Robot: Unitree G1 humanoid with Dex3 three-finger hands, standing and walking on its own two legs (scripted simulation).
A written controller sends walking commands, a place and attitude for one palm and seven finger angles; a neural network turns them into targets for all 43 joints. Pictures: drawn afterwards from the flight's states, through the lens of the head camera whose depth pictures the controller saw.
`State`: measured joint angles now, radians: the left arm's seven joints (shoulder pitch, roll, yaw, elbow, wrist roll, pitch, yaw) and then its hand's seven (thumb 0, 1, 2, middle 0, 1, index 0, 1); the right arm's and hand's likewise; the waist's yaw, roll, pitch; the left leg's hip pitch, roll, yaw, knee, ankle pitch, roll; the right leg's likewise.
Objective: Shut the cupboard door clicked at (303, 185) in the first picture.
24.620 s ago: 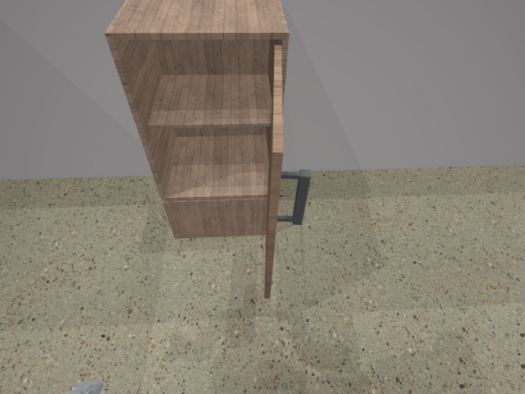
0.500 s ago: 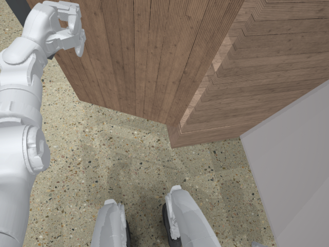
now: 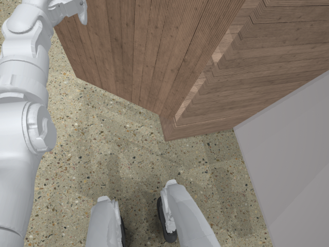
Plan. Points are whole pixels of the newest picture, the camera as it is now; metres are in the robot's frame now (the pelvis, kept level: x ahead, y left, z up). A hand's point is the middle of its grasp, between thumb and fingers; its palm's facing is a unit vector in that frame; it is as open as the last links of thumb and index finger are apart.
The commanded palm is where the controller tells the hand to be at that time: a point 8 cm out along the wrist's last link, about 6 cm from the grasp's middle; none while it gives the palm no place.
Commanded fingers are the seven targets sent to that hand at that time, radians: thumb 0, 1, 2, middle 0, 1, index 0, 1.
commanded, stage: pull the fist back off the door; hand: left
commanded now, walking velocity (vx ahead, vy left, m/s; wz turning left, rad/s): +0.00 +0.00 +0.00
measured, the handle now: out of the picture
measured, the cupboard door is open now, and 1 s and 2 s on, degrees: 54 52 52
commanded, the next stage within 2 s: draw the hand back to the body in 0.80 s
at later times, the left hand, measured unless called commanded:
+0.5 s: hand (85, 22) +0.55 +0.07 +0.10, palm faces -0.03 -1.00 -0.05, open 3.1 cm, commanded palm +0.51 +0.12 +0.10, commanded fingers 0.00 0.90 0.90 -1.30 -1.50 -1.30 -1.50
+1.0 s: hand (86, 48) +0.49 +0.07 +0.11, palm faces -0.05 -1.00 -0.05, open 3.1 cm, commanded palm +0.44 +0.14 +0.12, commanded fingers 0.00 0.90 0.90 -1.30 -1.50 -1.30 -1.50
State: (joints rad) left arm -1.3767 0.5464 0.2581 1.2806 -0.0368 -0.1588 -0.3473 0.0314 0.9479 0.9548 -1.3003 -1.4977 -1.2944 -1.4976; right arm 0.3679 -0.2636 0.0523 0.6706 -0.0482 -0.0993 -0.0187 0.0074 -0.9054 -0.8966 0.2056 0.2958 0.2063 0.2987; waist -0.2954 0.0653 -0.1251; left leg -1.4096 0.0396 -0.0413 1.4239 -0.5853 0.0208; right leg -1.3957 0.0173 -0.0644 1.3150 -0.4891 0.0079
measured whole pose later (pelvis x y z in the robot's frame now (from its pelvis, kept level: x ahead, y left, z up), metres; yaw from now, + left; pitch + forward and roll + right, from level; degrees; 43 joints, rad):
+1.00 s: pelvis +0.01 -0.02 +0.05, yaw +3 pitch +22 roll -1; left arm -0.84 0.21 0.18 1.05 -0.03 -0.48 0.00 0.02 0.89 0.90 -1.30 -1.50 -1.30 -1.50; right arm 0.27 -0.23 0.00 0.62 -0.03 0.02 0.03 0.01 -0.91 -0.90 0.20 0.30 0.20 0.30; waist -0.15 0.03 -0.14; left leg -1.07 0.02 -0.01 1.21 -0.53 0.00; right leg -1.09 0.00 -0.03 1.18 -0.47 -0.01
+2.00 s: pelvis +0.06 -0.01 +0.15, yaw +3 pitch -3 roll -1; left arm 0.37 0.32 0.22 -0.29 -0.05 -0.02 0.11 0.02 0.89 0.90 -0.61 -0.73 -0.60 -0.73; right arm 0.19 -0.21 0.05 0.61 0.01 -0.04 -0.09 0.02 -0.90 -0.90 0.21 0.30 0.21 0.30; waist 0.05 0.07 0.00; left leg -0.09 0.00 0.00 0.44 -0.29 0.01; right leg -0.11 -0.01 -0.03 0.42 -0.25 0.01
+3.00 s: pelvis +0.02 +0.01 +0.15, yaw +2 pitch +1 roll -1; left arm 0.54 0.44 0.41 -0.43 -0.05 -0.15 0.13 0.02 0.88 0.90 -0.21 -0.30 -0.21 -0.30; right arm 0.18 -0.24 -0.02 0.57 0.01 0.01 -0.11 0.02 -0.91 -0.90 0.20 0.30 0.20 0.30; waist 0.00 0.03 0.00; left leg -0.26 -0.02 0.04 0.52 -0.27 0.04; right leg -0.29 -0.03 0.01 0.48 -0.21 0.04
